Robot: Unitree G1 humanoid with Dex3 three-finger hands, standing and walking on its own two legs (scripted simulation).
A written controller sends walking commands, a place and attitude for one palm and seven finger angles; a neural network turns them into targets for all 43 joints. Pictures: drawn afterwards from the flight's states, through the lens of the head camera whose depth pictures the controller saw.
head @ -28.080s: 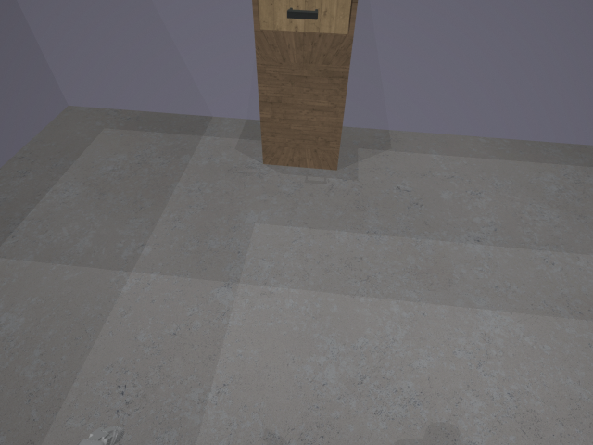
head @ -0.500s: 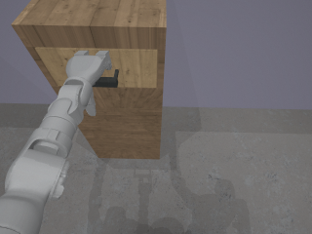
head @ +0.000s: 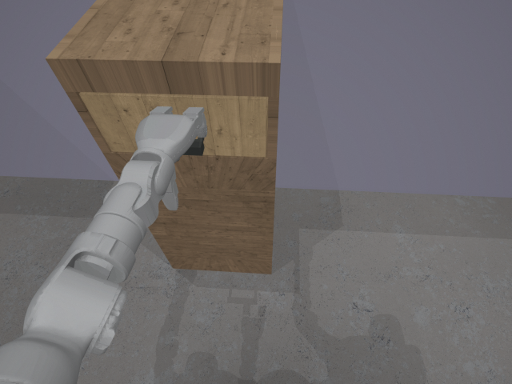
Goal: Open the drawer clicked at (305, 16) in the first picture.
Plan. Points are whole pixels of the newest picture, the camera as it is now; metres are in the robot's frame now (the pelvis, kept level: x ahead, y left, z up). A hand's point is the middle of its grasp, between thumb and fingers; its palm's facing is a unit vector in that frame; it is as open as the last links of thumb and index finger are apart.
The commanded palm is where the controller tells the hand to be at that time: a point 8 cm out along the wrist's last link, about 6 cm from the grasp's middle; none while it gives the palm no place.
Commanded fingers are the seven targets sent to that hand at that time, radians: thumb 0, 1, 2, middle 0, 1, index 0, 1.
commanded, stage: re-aim the fingers above the handle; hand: left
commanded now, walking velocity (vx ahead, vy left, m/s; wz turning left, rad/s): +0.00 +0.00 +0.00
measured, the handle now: (176, 138) +0.57 +0.16 +0.03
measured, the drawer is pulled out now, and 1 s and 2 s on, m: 0.00 0.00 0.00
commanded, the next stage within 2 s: lower the fingers behind the handle in 0.48 s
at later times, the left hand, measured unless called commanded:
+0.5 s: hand (187, 159) +0.47 +0.12 +0.08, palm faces -0.09 -0.06 -0.99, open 13.8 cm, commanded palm +0.46 +0.16 +0.14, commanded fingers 0.00 -0.50 0.30 -0.30 -1.20 -0.30 -1.20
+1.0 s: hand (185, 166) +0.46 +0.12 +0.06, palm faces -0.02 -0.10 -0.99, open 13.8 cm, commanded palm +0.46 +0.17 +0.11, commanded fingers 0.00 -0.50 0.30 -0.30 -1.20 -0.30 -1.20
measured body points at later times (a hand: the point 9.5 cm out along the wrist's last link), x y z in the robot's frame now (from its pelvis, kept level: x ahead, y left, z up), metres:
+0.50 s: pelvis +0.00 -0.01 +0.00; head +0.07 -0.03 +0.44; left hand +0.47 +0.12 +0.13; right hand +0.04 -0.29 -0.13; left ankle -0.02 +0.11 -0.72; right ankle -0.02 -0.11 -0.72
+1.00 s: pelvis -0.01 +0.01 -0.01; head +0.07 +0.00 +0.43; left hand +0.46 +0.13 +0.11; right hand +0.05 -0.27 -0.14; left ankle -0.02 +0.11 -0.72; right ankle -0.02 -0.11 -0.72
